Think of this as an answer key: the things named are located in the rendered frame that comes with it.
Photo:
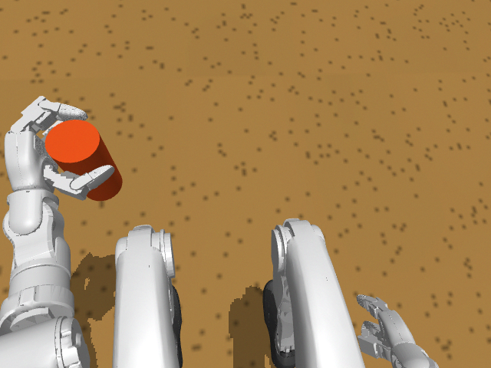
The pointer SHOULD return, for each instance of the left robot arm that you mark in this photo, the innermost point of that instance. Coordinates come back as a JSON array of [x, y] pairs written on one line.
[[37, 324]]

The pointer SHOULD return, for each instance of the left robot hand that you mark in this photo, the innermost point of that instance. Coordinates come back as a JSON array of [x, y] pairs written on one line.
[[29, 165]]

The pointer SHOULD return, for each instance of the can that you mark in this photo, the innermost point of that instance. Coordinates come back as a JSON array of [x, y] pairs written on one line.
[[77, 147]]

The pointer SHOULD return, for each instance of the right robot hand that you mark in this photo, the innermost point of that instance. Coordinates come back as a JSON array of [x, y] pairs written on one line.
[[377, 340]]

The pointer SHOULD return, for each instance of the right robot arm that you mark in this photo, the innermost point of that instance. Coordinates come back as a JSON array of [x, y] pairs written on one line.
[[410, 355]]

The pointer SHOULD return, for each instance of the right robot foot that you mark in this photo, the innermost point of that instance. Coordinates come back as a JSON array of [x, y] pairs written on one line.
[[279, 358]]

